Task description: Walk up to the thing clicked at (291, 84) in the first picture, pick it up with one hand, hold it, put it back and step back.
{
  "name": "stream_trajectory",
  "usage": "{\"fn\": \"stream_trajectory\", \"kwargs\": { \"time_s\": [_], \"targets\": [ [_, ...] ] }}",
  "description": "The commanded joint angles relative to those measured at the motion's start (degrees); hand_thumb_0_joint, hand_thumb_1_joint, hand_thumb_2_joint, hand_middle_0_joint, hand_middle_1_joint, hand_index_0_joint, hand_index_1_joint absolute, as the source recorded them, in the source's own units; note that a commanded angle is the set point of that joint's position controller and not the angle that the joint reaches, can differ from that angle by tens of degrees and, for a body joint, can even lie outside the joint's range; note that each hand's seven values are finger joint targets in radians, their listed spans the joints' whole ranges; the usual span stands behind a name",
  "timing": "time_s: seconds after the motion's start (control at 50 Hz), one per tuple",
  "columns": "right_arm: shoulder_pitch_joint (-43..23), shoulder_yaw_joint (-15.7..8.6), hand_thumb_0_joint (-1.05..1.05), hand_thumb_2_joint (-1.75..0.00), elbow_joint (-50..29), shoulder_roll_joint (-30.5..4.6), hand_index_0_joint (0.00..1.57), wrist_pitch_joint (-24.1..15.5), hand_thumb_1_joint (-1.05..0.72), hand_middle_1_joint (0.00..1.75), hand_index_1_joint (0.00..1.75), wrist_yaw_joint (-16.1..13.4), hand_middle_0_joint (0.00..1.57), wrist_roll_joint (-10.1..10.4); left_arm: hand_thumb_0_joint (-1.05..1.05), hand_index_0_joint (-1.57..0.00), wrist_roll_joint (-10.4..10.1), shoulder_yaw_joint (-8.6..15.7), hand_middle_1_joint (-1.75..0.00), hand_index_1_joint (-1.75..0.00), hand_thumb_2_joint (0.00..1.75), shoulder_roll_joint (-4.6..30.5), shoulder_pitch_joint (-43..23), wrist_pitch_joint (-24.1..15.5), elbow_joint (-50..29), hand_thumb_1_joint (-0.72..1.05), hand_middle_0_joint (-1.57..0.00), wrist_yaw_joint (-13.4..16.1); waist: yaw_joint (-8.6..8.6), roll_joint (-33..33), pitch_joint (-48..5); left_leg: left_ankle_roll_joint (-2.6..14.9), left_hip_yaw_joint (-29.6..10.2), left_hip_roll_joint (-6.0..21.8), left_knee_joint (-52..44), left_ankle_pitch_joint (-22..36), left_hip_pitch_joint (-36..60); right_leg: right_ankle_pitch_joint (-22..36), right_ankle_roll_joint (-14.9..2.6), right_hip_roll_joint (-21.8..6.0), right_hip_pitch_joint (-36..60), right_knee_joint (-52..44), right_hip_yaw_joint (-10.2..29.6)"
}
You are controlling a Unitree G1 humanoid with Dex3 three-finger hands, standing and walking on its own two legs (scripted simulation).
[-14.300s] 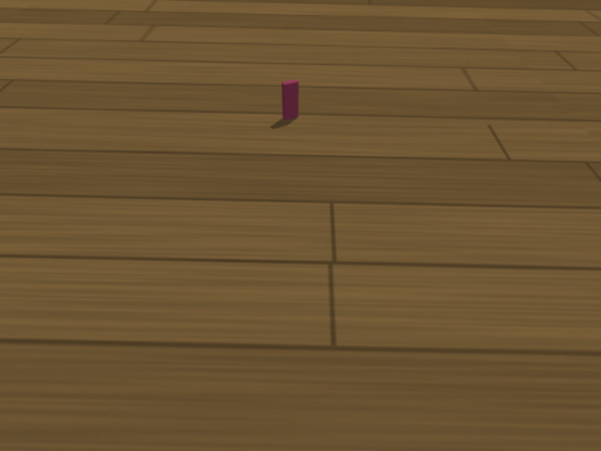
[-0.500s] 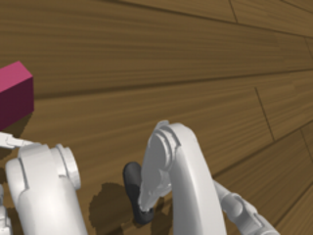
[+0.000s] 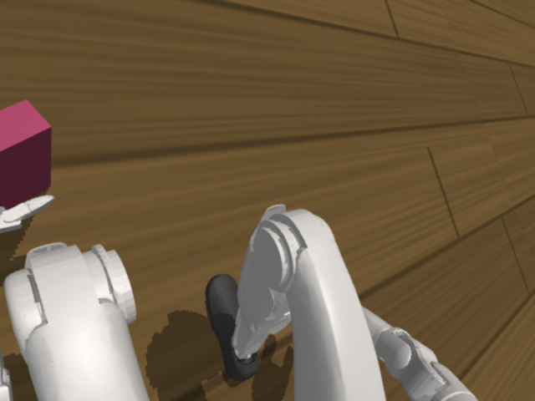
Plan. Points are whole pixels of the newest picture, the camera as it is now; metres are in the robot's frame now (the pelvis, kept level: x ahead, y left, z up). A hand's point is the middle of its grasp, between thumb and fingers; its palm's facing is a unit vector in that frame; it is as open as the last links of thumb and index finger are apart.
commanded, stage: close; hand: left
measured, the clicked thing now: (4, 172) +0.44 +0.24 -0.17
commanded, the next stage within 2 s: settle in 0.72 s
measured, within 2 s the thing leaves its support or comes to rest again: leaves its support in 0.98 s
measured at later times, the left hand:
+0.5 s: hand out of the picture +0.42 +0.25 -0.16, palm faces +0.22 -0.98 -0.01, open 7.7 cm
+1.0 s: hand out of the picture +0.42 +0.25 -0.16, palm faces +0.21 -0.98 -0.01, open 8.0 cm
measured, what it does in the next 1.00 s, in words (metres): stands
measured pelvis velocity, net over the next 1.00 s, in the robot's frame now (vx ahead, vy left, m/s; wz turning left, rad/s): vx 0.00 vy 0.00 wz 0.00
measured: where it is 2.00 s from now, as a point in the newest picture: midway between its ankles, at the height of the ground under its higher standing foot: (172, 379)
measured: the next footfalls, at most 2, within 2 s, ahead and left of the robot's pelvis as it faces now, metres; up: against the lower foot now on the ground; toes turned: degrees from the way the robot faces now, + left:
none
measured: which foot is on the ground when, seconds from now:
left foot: down 0.00-1.00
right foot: down 0.00-1.00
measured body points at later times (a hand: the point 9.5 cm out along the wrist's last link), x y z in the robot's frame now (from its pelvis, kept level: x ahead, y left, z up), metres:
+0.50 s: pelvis +0.00 +0.00 +0.00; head +0.23 +0.18 +0.34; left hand +0.40 +0.30 -0.16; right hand +0.17 -0.24 -0.04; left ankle +0.08 +0.12 -0.25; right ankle +0.15 -0.13 -0.25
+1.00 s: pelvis +0.00 +0.00 +0.00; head +0.23 +0.18 +0.34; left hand +0.41 +0.30 -0.15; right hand +0.17 -0.25 -0.04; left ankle +0.08 +0.12 -0.25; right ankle +0.15 -0.13 -0.25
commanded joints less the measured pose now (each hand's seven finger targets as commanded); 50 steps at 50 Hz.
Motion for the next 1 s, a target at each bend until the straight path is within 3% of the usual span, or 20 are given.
{"fn": "stream_trajectory", "kwargs": {
  "time_s": [0.0, 0.04, 0.24, 0.28, 0.3, 0.34, 0.36, 0.38, 0.5, 0.52, 0.54, 0.62, 0.68, 0.74, 0.8, 0.86, 0.98],
  "targets": [
    [2.4, -6.7, 0.00, -0.90, -1.2, -19.9, 0.20, 0.2, -0.89, 0.30, 0.30, -0.9, 0.20, 0.3, 0.00, -0.51, -0.1, -0.2, -0.42, -0.42, 0.45, 6.6, -12.7, -4.0, -8.4, 0.23, -0.53, 0.0, -5.41, 27.8, -32.9, -1.11, 5.2, 1.8, -20.1, 5.2, 22.1, 8.2, -4.35, 2.8, 15.3, -8.9, -6.1],
    [2.4, -6.4, 0.00, -0.90, -1.4, -19.6, 0.20, 0.1, -0.89, 0.30, 0.30, -0.9, 0.20, 0.3, 0.00, -0.55, -0.3, 1.1, -0.46, -0.47, 0.50, 7.5, -11.1, -3.8, -6.7, 0.25, -0.57, 0.3, -5.06, 26.5, -32.9, -0.75, 5.6, 1.8, -19.5, 4.9, 20.7, 7.9, -4.32, 3.0, 16.4, -9.3, -5.9],
    [2.1, -5.9, 0.00, -0.90, -1.9, -19.9, 0.20, 0.5, -0.89, 0.30, 0.30, -1.1, 0.20, 0.2, 0.00, -0.71, 0.1, 0.4, -0.61, -0.62, 0.64, 7.7, -13.6, -4.0, -6.5, 0.42, -0.73, -0.1, -6.11, 27.3, -32.1, -1.01, 5.0, 2.1, -20.0, 5.0, 21.8, 8.1, -4.32, 3.0, 15.3, -9.2, -6.3],
    [2.7, -5.6, 0.00, -0.90, -1.7, -19.9, 0.20, 0.7, -0.89, 0.30, 0.30, -1.2, 0.20, 0.0, 0.00, -0.77, 0.0, 1.8, -0.67, -0.68, 0.69, 9.0, -12.6, -3.9, -5.8, 0.45, -0.79, 0.2, -5.75, 28.2, -32.7, -1.12, 4.7, 2.2, -20.2, 5.9, 22.5, 8.7, -4.25, 3.1, 16.3, -9.0, -6.4],
    [2.2, -5.8, 0.00, -0.90, -2.1, -19.9, 0.20, 0.7, -0.89, 0.30, 0.30, -1.2, 0.20, 0.1, 0.00, -0.76, 0.0, 0.6, -0.66, -0.67, 0.69, 7.4, -12.8, -3.9, -6.3, 0.47, -0.78, 0.0, -5.82, 27.5, -32.8, -1.10, 4.8, 2.2, -19.9, 6.0, 22.8, 8.9, -4.25, 3.0, 15.7, -9.2, -6.4],
    [2.6, -5.8, 0.00, -0.89, -1.7, -20.2, 0.20, 0.8, -0.89, 0.30, 0.30, -1.3, 0.20, 0.0, 0.00, -0.81, 0.1, 1.1, -0.72, -0.72, 0.73, 8.4, -13.9, -3.7, -5.7, 0.48, -0.83, 0.0, -6.60, 28.1, -32.2, -1.19, 4.5, 2.3, -20.1, 5.9, 22.9, 8.9, -4.23, 3.0, 15.3, -8.9, -6.5],
    [2.7, -5.6, 0.00, -0.90, -1.5, -20.2, 0.20, 0.8, -0.89, 0.30, 0.30, -1.3, 0.20, -0.1, 0.00, -0.83, 0.1, 0.6, -0.74, -0.75, 0.75, 8.4, -13.9, -3.8, -6.0, 0.49, -0.85, -0.1, -6.59, 28.3, -32.5, -1.11, 4.5, 2.2, -19.9, 6.2, 22.9, 9.2, -4.21, 3.1, 15.7, -9.1, -6.5],
    [2.5, -5.6, 0.00, -0.89, -1.6, -20.2, 0.20, 0.8, -0.89, 0.30, 0.30, -1.4, 0.20, 0.0, 0.00, -0.86, 0.2, 1.6, -0.77, -0.77, 0.77, 9.1, -13.3, -3.5, -4.8, 0.50, -0.88, 0.1, -6.23, 28.1, -32.0, -1.15, 4.6, 2.3, -19.9, 6.5, 22.9, 9.2, -4.22, 3.1, 15.6, -8.9, -6.5],
    [2.1, -5.5, 0.00, -0.90, -2.1, -20.1, 0.20, 1.0, -0.89, 0.30, 0.30, -1.4, 0.20, 0.0, 0.00, -0.96, -0.2, 1.8, -0.90, -0.91, 0.90, 9.4, -13.5, -3.4, -5.2, 0.49, -0.98, -0.5, -6.09, 26.7, -31.5, -0.56, 5.3, 2.1, -19.6, 3.8, 20.6, 7.3, -4.10, 3.2, 16.2, -9.9, -6.2],
    [2.2, -5.6, 0.00, -0.90, -2.2, -20.3, 0.20, 1.1, -0.89, 0.30, 0.30, -1.5, 0.20, 0.0, 0.00, -0.99, -0.5, 3.0, -0.92, -0.93, 0.91, 10.4, -13.7, -3.4, -5.8, 0.48, -1.00, -0.5, -6.00, 26.6, -32.2, -0.64, 5.2, 2.2, -19.4, 4.2, 21.1, 7.5, -4.05, 3.2, 16.4, -9.8, -6.3],
    [2.4, -5.5, 0.00, -0.90, -2.1, -20.0, 0.20, 1.0, -0.89, 0.30, 0.30, -1.5, 0.20, 0.0, 0.00, -0.99, -0.6, 1.8, -0.93, -0.95, 0.93, 10.0, -14.2, -3.4, -6.6, 0.48, -1.01, -0.8, -5.95, 26.9, -32.6, -0.52, 5.6, 2.1, -19.4, 4.2, 20.9, 7.5, -4.06, 3.2, 17.0, -10.1, -6.0],
    [3.2, -5.7, 0.00, -0.90, -2.0, -20.1, 0.20, 1.1, -0.90, 0.30, 0.30, -1.7, 0.20, 0.1, 0.00, -1.03, -0.7, 1.9, -0.98, -0.99, 0.96, 9.7, -14.1, -3.0, -8.2, 0.48, -1.05, -1.3, -5.97, 28.4, -34.2, -0.91, 5.2, 2.3, -19.7, 7.1, 23.1, 9.7, -4.18, 3.2, 17.6, -9.6, -6.1],
    [2.9, -5.6, 0.00, -0.90, -2.1, -20.3, 0.20, 1.2, -0.90, 0.30, 0.30, -1.7, 0.20, 0.2, 0.00, -1.08, -0.9, 1.7, -1.04, -1.05, 1.00, 8.6, -13.2, -2.5, -6.3, 0.45, -1.09, -1.6, -6.49, 27.8, -33.0, -1.02, 4.7, 2.4, -19.9, 6.6, 22.7, 9.5, -4.13, 3.1, 16.6, -9.3, -6.5],
    [2.8, -6.0, 0.00, -0.90, -1.9, -20.4, 0.20, 1.3, -0.90, 0.30, 0.30, -1.8, 0.20, 0.3, 0.00, -1.11, -0.7, 2.1, -1.06, -1.07, 1.02, 9.8, -13.8, -2.4, -8.2, 0.44, -1.12, -1.6, -5.78, 29.4, -33.0, -1.22, 4.9, 2.5, -20.1, 6.8, 23.6, 9.3, -4.34, 2.9, 15.7, -9.1, -6.3],
    [2.7, -5.9, 0.00, -0.90, -2.2, -20.2, 0.20, 1.3, -0.90, 0.30, 0.30, -1.7, 0.20, 0.4, 0.00, -1.15, -1.1, 2.0, -1.11, -1.12, 1.05, 9.4, -15.0, -2.2, -7.8, 0.41, -1.16, -1.4, -6.52, 27.6, -32.2, -0.71, 5.1, 2.2, -19.7, 5.4, 21.1, 8.6, -4.21, 3.0, 16.1, -9.7, -6.3],
    [3.4, -6.2, 0.00, -0.91, -2.1, -20.0, 0.20, 1.5, -0.92, 0.30, 0.30, -1.7, 0.20, 0.3, 0.00, -1.17, -0.6, 2.4, -1.17, -1.20, 1.11, 10.2, -14.4, -2.0, -9.5, 0.52, -1.19, -1.4, -5.62, 28.5, -34.1, -0.77, 5.5, 2.2, -19.7, 6.1, 22.4, 8.9, -4.23, 3.0, 16.9, -9.7, -5.9],
    [4.8, -7.7, 0.00, -0.90, -2.0, -20.0, 0.20, 1.9, -0.92, 0.30, 0.30, -1.5, 0.20, 0.8, 0.00, -1.23, -0.3, 2.2, -1.23, -1.26, 1.16, 9.1, -14.0, -0.2, -14.1, 0.50, -1.25, -1.4, -4.86, 32.0, -37.0, -1.41, 5.5, 2.3, -21.1, 8.1, 25.3, 10.3, -4.52, 2.6, 16.3, -8.9, -5.6]
  ]
}}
